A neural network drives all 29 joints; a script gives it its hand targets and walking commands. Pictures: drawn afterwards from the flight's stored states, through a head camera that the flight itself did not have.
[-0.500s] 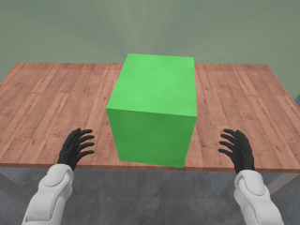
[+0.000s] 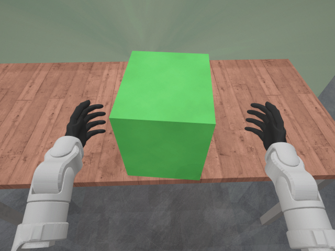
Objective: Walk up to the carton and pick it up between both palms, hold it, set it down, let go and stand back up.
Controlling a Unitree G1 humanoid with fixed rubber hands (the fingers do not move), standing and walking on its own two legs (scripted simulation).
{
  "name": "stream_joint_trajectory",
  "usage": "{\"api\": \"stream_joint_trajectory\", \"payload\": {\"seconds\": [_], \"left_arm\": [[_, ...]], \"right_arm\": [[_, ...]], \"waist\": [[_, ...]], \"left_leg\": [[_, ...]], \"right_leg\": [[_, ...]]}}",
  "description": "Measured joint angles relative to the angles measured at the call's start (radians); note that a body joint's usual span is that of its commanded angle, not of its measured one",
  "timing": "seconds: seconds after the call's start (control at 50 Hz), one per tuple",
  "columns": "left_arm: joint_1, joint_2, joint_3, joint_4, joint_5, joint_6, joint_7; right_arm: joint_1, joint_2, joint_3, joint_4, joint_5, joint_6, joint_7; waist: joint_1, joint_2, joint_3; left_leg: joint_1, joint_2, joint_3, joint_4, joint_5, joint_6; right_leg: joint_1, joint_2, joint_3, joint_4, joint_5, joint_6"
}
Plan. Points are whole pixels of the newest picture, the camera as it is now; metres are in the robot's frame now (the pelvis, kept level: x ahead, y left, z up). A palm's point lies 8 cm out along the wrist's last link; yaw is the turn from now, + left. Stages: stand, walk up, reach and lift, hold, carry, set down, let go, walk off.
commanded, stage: reach and lift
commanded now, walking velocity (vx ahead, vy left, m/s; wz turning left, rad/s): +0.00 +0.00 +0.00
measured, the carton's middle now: (166, 116) +0.48 +0.00 +0.04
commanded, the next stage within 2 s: none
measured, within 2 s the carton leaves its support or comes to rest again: neither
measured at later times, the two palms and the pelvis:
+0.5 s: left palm (83, 97) +0.43 +0.19 +0.17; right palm (273, 104) +0.40 -0.23 +0.16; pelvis -0.01 -0.01 +0.00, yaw +1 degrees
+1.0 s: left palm (84, 76) +0.47 +0.18 +0.20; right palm (265, 83) +0.44 -0.21 +0.19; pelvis -0.01 -0.01 +0.00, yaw +2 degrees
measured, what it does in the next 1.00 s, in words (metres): stands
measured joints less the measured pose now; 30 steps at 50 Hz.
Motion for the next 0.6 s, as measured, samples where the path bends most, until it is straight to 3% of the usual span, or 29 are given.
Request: {"api": "stream_joint_trajectory", "payload": {"seconds": [0.36,0.6], "left_arm": [[-0.310,0.062,-0.032,0.330,-0.036,-0.015,0.018],[-0.502,0.092,-0.081,0.554,-0.062,-0.059,0.027]], "right_arm": [[-0.289,-0.036,0.012,0.266,0.049,0.042,0.010],[-0.464,-0.025,0.006,0.450,0.041,0.044,0.003]], "waist": [[-0.031,0.000,-0.074],[-0.040,-0.001,-0.113]], "left_leg": [[-0.080,0.000,-0.020,0.004,0.018,-0.008],[-0.132,-0.002,-0.042,0.006,0.031,-0.013]], "right_leg": [[-0.074,0.002,-0.015,0.006,0.011,-0.008],[-0.115,-0.001,-0.033,0.001,0.021,-0.012]]}}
